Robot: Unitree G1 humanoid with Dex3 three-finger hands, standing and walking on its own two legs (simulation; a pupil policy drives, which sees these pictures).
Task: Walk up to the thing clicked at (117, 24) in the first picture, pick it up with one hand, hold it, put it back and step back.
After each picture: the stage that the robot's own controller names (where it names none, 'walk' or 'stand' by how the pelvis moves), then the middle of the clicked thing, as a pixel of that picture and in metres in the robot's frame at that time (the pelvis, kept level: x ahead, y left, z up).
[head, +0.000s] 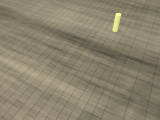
stand; (116, 22) +1.76 -0.52 -0.66
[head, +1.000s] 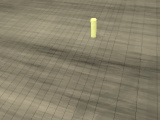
walk; (93, 28) +1.68 -0.09 -0.63
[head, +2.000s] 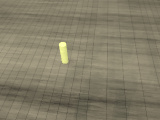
walk; (63, 53) +1.14 +0.20 -0.64
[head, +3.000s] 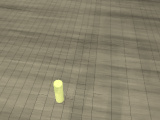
walk; (59, 91) +0.70 +0.17 -0.63
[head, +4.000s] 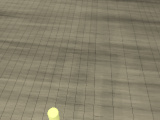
stand; (54, 119) +0.46 +0.17 -0.63
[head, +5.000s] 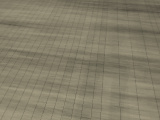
stand; out of the picture +0.41 +0.16 -0.65
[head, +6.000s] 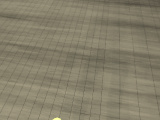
stand; out of the picture +0.40 +0.16 -0.64
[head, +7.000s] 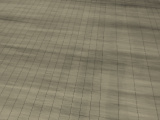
stand; out of the picture +0.39 +0.16 -0.66
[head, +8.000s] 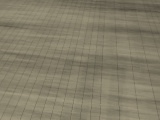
stand; out of the picture +0.36 +0.17 -0.66
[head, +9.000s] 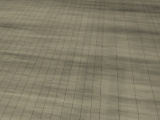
stand; out of the picture +0.36 +0.17 -0.66
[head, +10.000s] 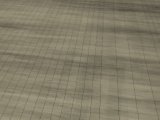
go down; out of the picture +0.36 +0.16 -0.66
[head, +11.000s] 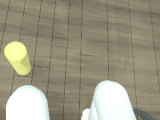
go down; (20, 61) +0.45 +0.20 -0.27
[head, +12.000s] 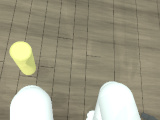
approach; (25, 61) +0.44 +0.20 -0.25
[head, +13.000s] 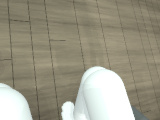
close in; out of the picture +0.42 +0.25 -0.16
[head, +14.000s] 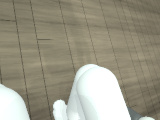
close; out of the picture +0.43 +0.26 -0.16
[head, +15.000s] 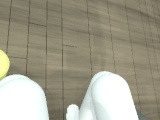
lift; out of the picture +0.33 +0.24 -0.13
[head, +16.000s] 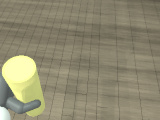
lift; (28, 91) +0.31 +0.16 +0.05
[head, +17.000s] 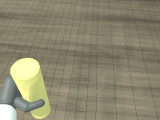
hold; (34, 93) +0.32 +0.15 +0.04
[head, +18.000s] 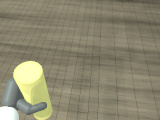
hold; (37, 95) +0.31 +0.15 +0.04
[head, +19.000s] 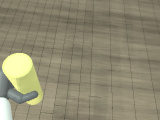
crouch; (27, 83) +0.36 +0.17 -0.02
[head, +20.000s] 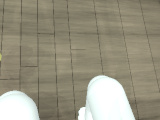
lower; out of the picture +0.47 +0.24 -0.06
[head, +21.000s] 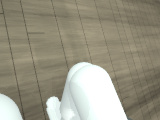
lower; out of the picture +0.45 +0.27 -0.17
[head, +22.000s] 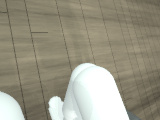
lower; out of the picture +0.44 +0.28 -0.16
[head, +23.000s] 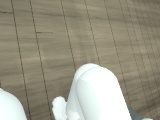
lower; out of the picture +0.42 +0.27 -0.16
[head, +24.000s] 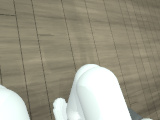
lower; out of the picture +0.42 +0.27 -0.16
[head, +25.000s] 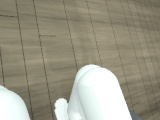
open; out of the picture +0.42 +0.25 -0.16
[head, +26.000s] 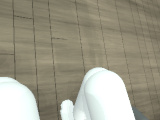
stand; out of the picture +0.41 +0.24 -0.17
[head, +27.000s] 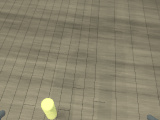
stand; (49, 109) +0.39 +0.16 -0.51
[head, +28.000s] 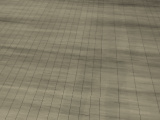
stand; out of the picture +0.38 +0.15 -0.60
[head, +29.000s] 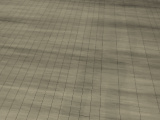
stand; out of the picture +0.37 +0.15 -0.60
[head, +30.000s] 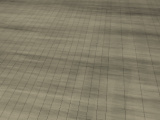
stand; out of the picture +0.40 +0.14 -0.65
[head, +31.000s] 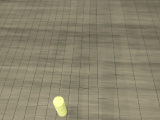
walk; (60, 107) +0.45 +0.15 -0.62
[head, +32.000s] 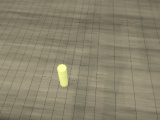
walk; (63, 76) +0.72 +0.13 -0.62
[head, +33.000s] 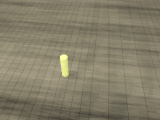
stand; (64, 66) +1.03 +0.17 -0.63
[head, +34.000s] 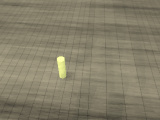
stand; (61, 67) +1.01 +0.17 -0.66
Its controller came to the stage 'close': yes
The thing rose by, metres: 0.68
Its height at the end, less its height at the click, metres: +0.00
